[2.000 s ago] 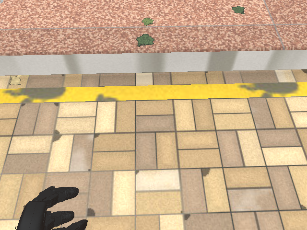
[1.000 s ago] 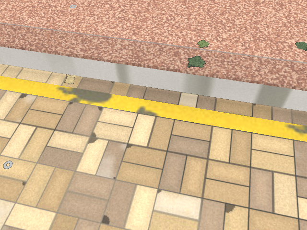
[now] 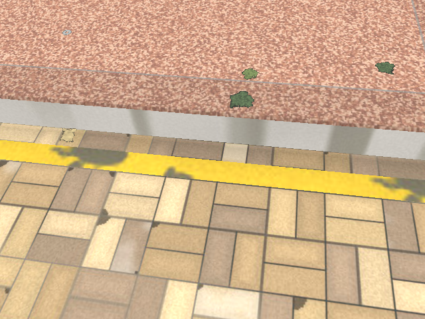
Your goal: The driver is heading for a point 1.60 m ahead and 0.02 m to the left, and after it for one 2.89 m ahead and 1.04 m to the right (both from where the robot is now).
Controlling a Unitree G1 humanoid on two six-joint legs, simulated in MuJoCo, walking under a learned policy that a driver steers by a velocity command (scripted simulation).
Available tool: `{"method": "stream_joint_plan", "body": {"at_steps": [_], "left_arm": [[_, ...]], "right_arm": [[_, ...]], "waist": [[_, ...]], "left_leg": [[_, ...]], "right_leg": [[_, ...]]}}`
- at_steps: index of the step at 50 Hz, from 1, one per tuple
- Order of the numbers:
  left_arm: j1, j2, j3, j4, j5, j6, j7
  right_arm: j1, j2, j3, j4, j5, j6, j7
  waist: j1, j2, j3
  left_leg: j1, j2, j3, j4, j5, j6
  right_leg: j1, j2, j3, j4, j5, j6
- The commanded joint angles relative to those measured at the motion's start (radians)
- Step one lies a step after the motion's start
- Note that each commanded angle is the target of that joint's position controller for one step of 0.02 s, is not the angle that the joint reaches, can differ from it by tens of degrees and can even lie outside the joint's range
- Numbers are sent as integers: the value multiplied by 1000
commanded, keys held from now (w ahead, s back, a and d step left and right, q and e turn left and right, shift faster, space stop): q+shift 0.18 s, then w+q+shift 0.04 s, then w+shift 0.18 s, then w+e+shift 0.60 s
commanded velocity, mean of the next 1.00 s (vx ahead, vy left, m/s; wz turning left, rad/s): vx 0.59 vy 0.00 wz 0.03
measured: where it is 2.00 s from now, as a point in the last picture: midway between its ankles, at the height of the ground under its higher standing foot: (226, 139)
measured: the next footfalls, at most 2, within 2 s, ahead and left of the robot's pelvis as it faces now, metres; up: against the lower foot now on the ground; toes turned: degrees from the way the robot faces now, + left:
left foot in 0.48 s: +0.08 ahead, +0.22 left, +0.00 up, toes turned +23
right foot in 0.94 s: +0.52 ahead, +0.18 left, +0.00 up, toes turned -3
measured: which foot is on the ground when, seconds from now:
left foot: up 0.00-0.46, down 0.48-0.90, up 0.92-1.00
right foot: down 0.00-0.48, up 0.50-0.92, down 0.94-1.00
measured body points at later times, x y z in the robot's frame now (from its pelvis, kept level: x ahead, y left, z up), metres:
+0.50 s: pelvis +0.07 +0.09 -0.01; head +0.10 +0.12 +0.44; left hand -0.05 +0.37 -0.13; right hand +0.38 -0.04 -0.07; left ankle +0.04 +0.20 -0.74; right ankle -0.02 -0.09 -0.72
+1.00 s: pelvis +0.41 +0.19 -0.04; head +0.44 +0.19 +0.40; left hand +0.53 +0.47 -0.16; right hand +0.45 -0.07 -0.17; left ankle +0.16 +0.29 -0.60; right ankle +0.48 +0.18 -0.74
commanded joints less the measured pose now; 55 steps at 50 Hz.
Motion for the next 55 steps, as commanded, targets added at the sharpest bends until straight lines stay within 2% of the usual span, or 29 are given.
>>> {"method": "stream_joint_plan", "body": {"at_steps": [1,5,9,13,20,21,22,23,24,25,26,27,29,31,35,37,40,42,43,45,46,47,48,49,50,51,52,53,55], "left_arm": [[-113,101,13,-106,-10,-16,27],[-9,128,20,-83,4,7,37],[-14,166,34,-74,-3,19,23],[70,205,51,-43,-32,-12,-2],[142,206,47,47,-56,-58,-34],[166,141,19,79,28,-42,-46],[175,137,11,104,12,-33,-46],[155,144,3,116,-7,-34,-42],[79,120,-14,71,-7,-40,-46],[-25,8,-39,-25,-2,-49,-56],[-84,96,-16,-31,-11,-44,-48],[-44,113,-7,-16,-28,-46,-53],[98,114,-2,66,-14,-33,-71],[138,91,-6,105,-2,-6,-92],[0,45,-22,75,-19,-1,-107],[-66,36,-31,49,-14,-4,-113],[-148,14,-55,4,-13,-5,-123],[-140,24,-59,-5,-20,1,-118],[-84,45,-55,6,-22,6,-112],[227,129,-20,87,-24,13,-93],[424,193,14,149,-19,8,-77],[402,218,36,167,-26,5,-53],[266,290,44,138,-5,13,-48],[259,306,55,110,-14,11,-48],[255,252,48,116,-12,5,-41],[223,199,35,126,-8,-4,-37],[187,184,26,127,-8,-20,-31],[154,173,17,117,-10,-37,-24],[138,169,7,113,-21,-66,-30]], "right_arm": [[50,-83,-25,-39,0,-2,6],[-49,-46,2,-104,6,-5,21],[-65,-26,15,-131,-2,-4,35],[-145,-21,27,-172,7,-8,52],[-181,29,59,-151,3,-67,73],[-176,22,63,-137,-129,-38,97],[-114,41,61,-113,-136,-42,102],[82,17,43,-43,-126,-55,91],[363,-69,12,28,-124,-64,70],[450,-241,-12,27,-108,-80,46],[350,-218,-8,1,-104,-82,25],[278,-143,20,22,-98,-81,18],[143,-34,56,23,-71,-98,26],[138,9,72,35,-64,-122,27],[198,21,67,102,-64,-158,34],[233,34,72,136,-65,-165,27],[242,15,75,172,-62,-163,11],[255,-42,68,184,-63,-158,-8],[250,-79,60,185,-66,-149,-21],[164,-145,37,158,-83,-117,-34],[115,-155,33,135,-85,-106,-26],[96,-75,49,139,-80,-109,4],[127,71,93,44,-78,-135,20],[67,18,96,-26,-71,-164,22],[36,-23,96,-31,-75,-185,27],[39,-38,94,-18,-75,-189,27],[34,-32,99,-13,-92,-176,26],[56,-26,105,-7,-108,-152,28],[12,-11,115,-27,-117,-116,37]], "waist": [[-25,-142,-30],[50,-156,-48],[56,-154,-59],[103,-141,-32],[83,-124,46],[95,-177,12],[49,-189,-1],[-70,-115,-79],[-232,37,-236],[-258,317,-249],[-254,66,-137],[-163,27,-33],[-33,73,18],[-10,113,30],[-3,44,148],[-2,40,166],[12,8,166],[38,35,93],[78,67,40],[243,103,-125],[323,60,-195],[277,-103,-129],[97,-307,-95],[131,-208,-187],[104,-74,-92],[44,20,5],[1,47,47],[-35,58,68],[-51,42,100]], "left_leg": [[-177,95,47,239,74,-46],[-229,154,132,141,108,-88],[-183,192,168,18,114,-85],[-225,216,171,-55,78,-28],[-78,168,216,-314,-4,92],[43,96,298,-416,54,112],[253,46,330,-487,110,128],[551,4,332,-539,162,153],[898,164,133,-567,-33,183],[974,481,-311,-745,-328,207],[802,529,-375,-786,-254,214],[709,479,-198,-760,-145,180],[566,362,8,-806,27,121],[486,327,125,-845,137,104],[449,298,285,-926,350,87],[487,291,360,-927,540,87],[523,272,460,-912,873,58],[583,289,484,-806,1398,46],[634,311,481,-710,1590,40],[608,354,447,-320,1738,58],[471,336,413,-10,1544,84],[226,169,405,369,610,93],[-208,21,293,684,-45,50],[-354,32,87,710,-1,55],[-373,93,57,602,67,65],[-318,136,68,490,112,62],[-257,163,71,424,109,47],[-198,187,72,359,112,25],[-113,215,119,187,123,-10]], "right_leg": [[118,-279,152,-122,435,-112],[232,-308,67,-130,542,-164],[257,-351,-7,-137,543,-177],[285,-430,87,-304,-169,-176],[283,-412,-35,-340,-131,-149],[250,-365,-137,-292,-37,-95],[129,-334,-179,-183,192,-83],[-17,-283,-247,47,443,-72],[-277,-206,-245,395,243,-46],[-610,-48,-95,712,-385,-21],[-713,-26,129,815,-217,-29],[-699,-86,142,809,-105,-38],[-583,-142,79,740,19,-1],[-533,-153,51,788,95,20],[-639,-142,24,732,242,8],[-665,-135,-34,659,267,-14],[-561,-107,-154,450,269,-67],[-393,-27,-236,367,246,-110],[-323,1,-243,352,207,-128],[-15,48,-202,363,62,-176],[224,53,-117,269,-11,-214],[344,2,9,172,-53,-249],[477,-183,469,114,-19,-372],[526,-279,779,-112,-205,-460],[423,-299,797,-232,-302,-407],[266,-274,717,-261,-251,-359],[144,-225,624,-260,-157,-328],[43,-176,542,-268,-107,-313],[-131,-100,426,-307,-34,-295]]}}
Keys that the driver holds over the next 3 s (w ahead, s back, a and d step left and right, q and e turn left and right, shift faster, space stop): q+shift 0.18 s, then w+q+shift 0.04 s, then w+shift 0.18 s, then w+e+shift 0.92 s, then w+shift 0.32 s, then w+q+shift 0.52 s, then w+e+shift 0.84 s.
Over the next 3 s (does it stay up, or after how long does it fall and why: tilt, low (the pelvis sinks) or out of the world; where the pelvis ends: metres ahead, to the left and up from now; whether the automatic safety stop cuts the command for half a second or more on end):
stays up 2.15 -0.30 0.14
